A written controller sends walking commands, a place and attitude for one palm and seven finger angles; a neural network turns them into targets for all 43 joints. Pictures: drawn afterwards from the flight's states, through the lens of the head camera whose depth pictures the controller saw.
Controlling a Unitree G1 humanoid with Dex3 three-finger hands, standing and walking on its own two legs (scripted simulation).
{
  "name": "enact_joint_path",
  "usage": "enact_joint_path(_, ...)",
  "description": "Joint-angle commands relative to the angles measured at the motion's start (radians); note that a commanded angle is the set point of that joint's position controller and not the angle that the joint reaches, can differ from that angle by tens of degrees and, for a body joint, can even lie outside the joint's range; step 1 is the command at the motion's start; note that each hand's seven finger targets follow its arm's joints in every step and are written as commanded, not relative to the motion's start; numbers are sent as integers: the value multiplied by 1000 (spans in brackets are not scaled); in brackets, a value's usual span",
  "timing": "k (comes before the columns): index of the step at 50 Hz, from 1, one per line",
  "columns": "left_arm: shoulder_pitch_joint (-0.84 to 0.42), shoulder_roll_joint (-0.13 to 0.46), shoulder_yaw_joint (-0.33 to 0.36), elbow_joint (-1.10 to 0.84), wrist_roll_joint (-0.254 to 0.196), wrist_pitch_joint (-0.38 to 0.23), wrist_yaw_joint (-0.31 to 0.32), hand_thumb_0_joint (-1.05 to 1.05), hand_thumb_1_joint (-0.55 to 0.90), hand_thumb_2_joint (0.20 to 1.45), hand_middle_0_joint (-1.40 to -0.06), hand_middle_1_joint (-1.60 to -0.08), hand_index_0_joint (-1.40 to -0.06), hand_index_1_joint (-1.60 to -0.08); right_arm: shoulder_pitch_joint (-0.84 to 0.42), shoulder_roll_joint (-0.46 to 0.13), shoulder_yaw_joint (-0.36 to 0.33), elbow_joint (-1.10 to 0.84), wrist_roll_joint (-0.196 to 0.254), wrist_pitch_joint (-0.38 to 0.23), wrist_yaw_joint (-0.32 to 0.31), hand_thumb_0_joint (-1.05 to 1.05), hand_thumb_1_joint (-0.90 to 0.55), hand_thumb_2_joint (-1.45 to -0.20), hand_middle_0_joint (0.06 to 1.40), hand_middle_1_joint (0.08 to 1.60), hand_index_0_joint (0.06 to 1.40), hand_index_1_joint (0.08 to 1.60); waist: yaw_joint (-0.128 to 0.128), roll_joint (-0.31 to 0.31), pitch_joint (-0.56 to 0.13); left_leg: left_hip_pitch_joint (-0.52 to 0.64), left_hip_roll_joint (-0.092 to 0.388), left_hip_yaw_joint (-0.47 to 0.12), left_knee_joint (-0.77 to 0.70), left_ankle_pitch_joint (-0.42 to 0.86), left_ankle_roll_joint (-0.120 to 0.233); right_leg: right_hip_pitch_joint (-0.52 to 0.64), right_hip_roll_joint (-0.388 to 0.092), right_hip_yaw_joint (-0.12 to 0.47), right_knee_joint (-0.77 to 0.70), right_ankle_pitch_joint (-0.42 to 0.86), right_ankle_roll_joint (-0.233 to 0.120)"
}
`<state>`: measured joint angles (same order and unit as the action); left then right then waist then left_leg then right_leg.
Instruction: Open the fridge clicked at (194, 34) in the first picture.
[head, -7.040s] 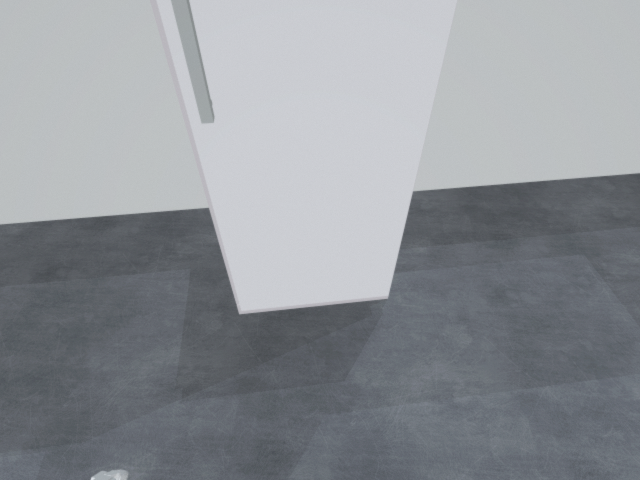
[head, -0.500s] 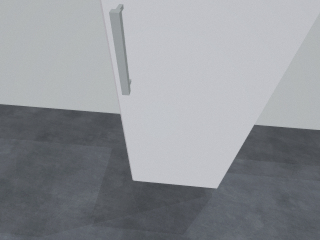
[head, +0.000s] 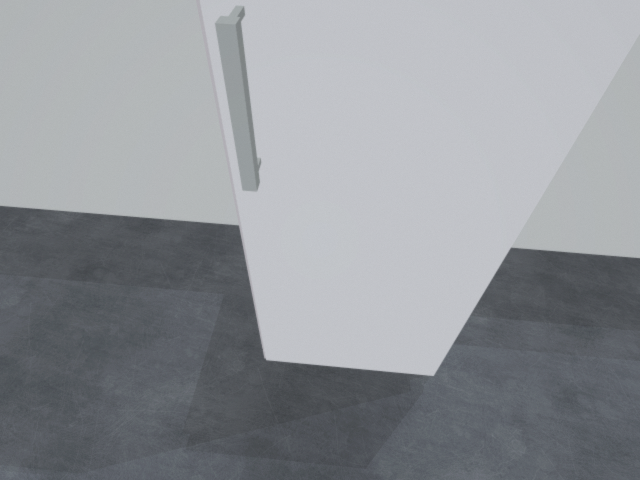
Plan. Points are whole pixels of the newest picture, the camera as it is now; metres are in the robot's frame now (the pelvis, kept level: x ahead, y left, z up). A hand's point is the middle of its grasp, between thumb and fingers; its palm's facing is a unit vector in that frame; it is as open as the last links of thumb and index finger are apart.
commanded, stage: look again from close up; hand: left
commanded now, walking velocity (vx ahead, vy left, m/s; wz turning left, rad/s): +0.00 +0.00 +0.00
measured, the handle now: (245, 108) +0.53 +0.15 +0.20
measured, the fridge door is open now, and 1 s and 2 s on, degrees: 0 0 0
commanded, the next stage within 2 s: shuffle to correct the standing spot in 0.08 s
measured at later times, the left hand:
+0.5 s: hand out of the picture -0.01 +0.16 -0.19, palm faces +0.11 -0.99 -0.12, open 7.4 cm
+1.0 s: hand out of the picture +0.08 +0.19 -0.18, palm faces +0.01 -0.97 -0.25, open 7.3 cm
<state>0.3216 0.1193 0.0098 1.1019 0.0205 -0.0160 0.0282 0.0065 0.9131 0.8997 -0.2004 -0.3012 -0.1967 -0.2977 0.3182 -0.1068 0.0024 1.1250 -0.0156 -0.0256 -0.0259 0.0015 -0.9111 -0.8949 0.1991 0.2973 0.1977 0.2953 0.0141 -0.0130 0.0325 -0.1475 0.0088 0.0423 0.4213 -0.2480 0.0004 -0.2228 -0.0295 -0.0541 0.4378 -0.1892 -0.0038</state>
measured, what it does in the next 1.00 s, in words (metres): stands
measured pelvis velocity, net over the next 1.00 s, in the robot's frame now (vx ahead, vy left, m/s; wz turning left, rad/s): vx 0.04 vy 0.01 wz -0.02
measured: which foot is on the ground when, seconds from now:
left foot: down 0.00-1.00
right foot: down 0.00-1.00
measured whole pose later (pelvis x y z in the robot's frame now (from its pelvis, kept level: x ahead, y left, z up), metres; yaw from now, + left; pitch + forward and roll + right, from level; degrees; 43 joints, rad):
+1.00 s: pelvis +0.04 +0.01 -0.01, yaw -1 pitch +0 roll -1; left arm 0.24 0.16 0.03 1.02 0.02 -0.02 0.06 0.01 0.92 0.90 -0.20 -0.30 -0.20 -0.30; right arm 0.28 -0.16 -0.05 1.03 -0.01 0.00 -0.03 0.02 -0.93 -0.89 0.20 0.30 0.20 0.30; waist -0.02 0.03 0.06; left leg -0.22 0.03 0.05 0.58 -0.35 0.01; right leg -0.26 -0.02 -0.07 0.56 -0.30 0.00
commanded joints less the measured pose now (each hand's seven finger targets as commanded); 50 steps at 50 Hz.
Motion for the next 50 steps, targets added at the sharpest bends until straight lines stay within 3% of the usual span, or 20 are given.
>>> enact_joint_path(1, 75, 87, 10, -29, -4, -14, 10, 0, 900, 900, -200, -300, -200, -300, 74, -89, -12, -22, 4, -10, -8, 0, -900, -900, 200, 300, 200, 300, -1, 4, 57, -103, 84, -76, -101, 53, 20, 37, -80, 88, -84, 22, -29)
enact_joint_path(9, 73, 88, 8, -24, -4, -13, 10, 0, 900, 900, -200, -300, -200, -300, 75, -87, -11, -18, 4, -8, -9, 0, -900, -900, 200, 300, 200, 300, -4, 8, 69, -101, 85, -72, -98, 53, 18, 26, -78, 89, -87, 17, -29)
enact_joint_path(11, 90, 77, 10, -17, -1, -10, 8, 0, 900, 900, -200, -300, -200, -300, 93, -74, -10, -10, -1, -3, -7, 0, -900, -900, 200, 300, 200, 300, -3, 2, 58, -101, 75, -62, -93, -54, 18, 23, -74, 100, -89, -100, -33)
enact_joint_path(16, 111, 87, 31, -35, 7, 0, -2, 0, 900, 900, -200, -300, -200, -300, 105, -77, -19, -25, -8, 11, 0, 0, -900, -900, 200, 300, 200, 300, 5, -18, 144, -183, 64, -61, -65, -271, 38, -61, -73, 138, -91, -369, -53)
enact_joint_path(20, 161, 102, 46, -35, 4, -5, -4, 0, 900, 900, -200, -300, -200, -300, 110, -54, -18, -44, -9, 3, 3, 0, -900, -900, 200, 300, 200, 300, 16, -84, 142, -238, 19, -1, 71, -204, 34, -19, -125, 217, -128, -426, -98)
enact_joint_path(23, 169, 110, 58, -35, 3, -7, -1, 0, 900, 900, -200, -300, -200, -300, 119, -39, -17, -57, -7, -3, 4, 0, -900, -900, 200, 300, 200, 300, 4, -100, 130, -218, 17, 24, 138, -147, 32, -32, -161, 246, -139, -411, -129)
enact_joint_path(25, 113, 74, 48, -47, 2, -7, 0, 0, 900, 900, -200, -300, -200, -300, 171, -32, -7, -31, -3, -15, -3, 0, -900, -900, 200, 300, 200, 300, -28, 1, 123, -90, 57, -30, 8, 17, 33, -94, -98, 123, -11, -168, -92)
enact_joint_path(26, 103, 47, 40, -50, 3, -7, 1, 0, 900, 900, -200, -300, -200, -300, 207, -64, -10, -4, -2, -24, -10, 0, -900, -900, 200, 300, 200, 300, -31, 131, 90, -14, 126, -107, -29, 214, 54, -106, -38, 36, 104, -41, -56)
enact_joint_path(27, 101, 26, 30, -45, 2, -5, 4, 0, 900, 900, -200, -300, -200, -300, 216, -92, -12, 9, 0, -24, -22, 0, -900, -900, 200, 300, 200, 300, -25, 217, 79, 10, 195, -161, -58, 459, 87, -100, -12, -19, 154, -45, -25)
enact_joint_path(28, 106, 23, 25, -33, 1, -4, 10, 0, 900, 900, -200, -300, -200, -300, 204, -87, -8, 11, 3, -22, -33, 0, -900, -900, 200, 300, 200, 300, -14, 211, 86, 41, 214, -164, -31, 750, 105, -95, -12, -18, 140, -53, -14)
enact_joint_path(30, 140, 31, 24, -5, -8, -3, 15, 0, 900, 900, -200, -300, -200, -300, 177, -93, -8, 3, 8, -18, -44, 0, -900, -900, 200, 300, 200, 300, 2, 112, 56, 66, 182, -112, 38, 976, 73, -3, -34, 0, 66, 90, -10)
enact_joint_path(33, 136, 60, 31, -6, -10, 4, 21, 0, 900, 900, -200, -300, -200, -300, 153, -93, -21, -13, 13, -11, -48, 0, -900, -900, 200, 300, 200, 300, -2, 67, 37, 59, 143, -69, 44, 923, 40, 54, -60, 7, 82, 329, -6)
enact_joint_path(41, 49, 70, 53, -81, -1, 18, 19, 0, 900, 900, -200, -300, -200, -300, 104, -105, -56, -42, 4, 6, -46, 0, -900, -900, 200, 300, 200, 300, -7, 64, -31, 80, 169, -82, 55, 806, 71, 9, -60, 5, 112, 237, -3)
enact_joint_path(44, 56, 97, 54, -77, 0, 7, 22, 0, 900, 900, -200, -300, -200, -300, 89, -78, -53, -50, 4, 3, -37, 0, -900, -900, 200, 300, 200, 300, -2, 9, -83, -9, 115, -46, 80, 580, 39, 127, -107, 48, 109, 481, -25)
enact_joint_path(45, 114, 184, 49, -48, -5, -2, 53, 0, 900, 900, -200, -300, -200, -300, -31, -186, -72, -130, 28, 0, -22, 0, -900, -900, 200, 300, 200, 300, 23, -61, -144, -10, 120, 2, 285, 543, -1, 92, -124, 91, 41, 776, -5)
enact_joint_path(46, 78, 185, 53, -104, -3, -11, 48, 0, 900, 900, -200, -300, -200, -300, 6, -115, -61, -174, 16, 5, -9, 0, -900, -900, 200, 300, 200, 300, -10, -125, -139, -173, 51, -15, 282, -7, 9, 197, -203, 152, 73, 822, -70)
enact_joint_path(47, 47, 175, 42, -111, 2, -14, 43, 0, 900, 900, -200, -300, -200, -300, -12, -86, -53, -172, 17, 12, -6, 0, -900, -900, 200, 300, 200, 300, -14, -155, -140, -181, 40, -8, 236, -184, 8, 177, -222, 156, 66, 770, -106)
enact_joint_path(48, 4, 166, 35, -123, 3, -20, 38, 0, 900, 900, -200, -300, -200, -300, 8, -63, -47, -175, 12, 11, -1, 0, -900, -900, 200, 300, 200, 300, -30, -66, -146, -133, 27, 7, 143, -136, 8, 165, -209, 128, 93, 734, -113)
enact_joint_path(49, -19, 173, 30, -133, -5, -20, 35, 0, 900, 900, -200, -300, -200, -300, 40, -78, -46, -156, 9, 8, 2, 0, -900, -900, 200, 300, 200, 300, -49, 2, -142, -66, 36, -10, 57, 19, 12, 120, -171, 111, 122, 581, -94)
enact_joint_path(50, -35, 158, 25, -140, -14, -15, 31, 0, 900, 900, -200, -300, -200, -300, 46, -116, -47, -152, 2, 5, 1, 0, -900, -900, 200, 300, 200, 300, -44, 91, -104, -32, 94, -59, 42, 208, 31, 43, -110, 78, 117, 352, -59)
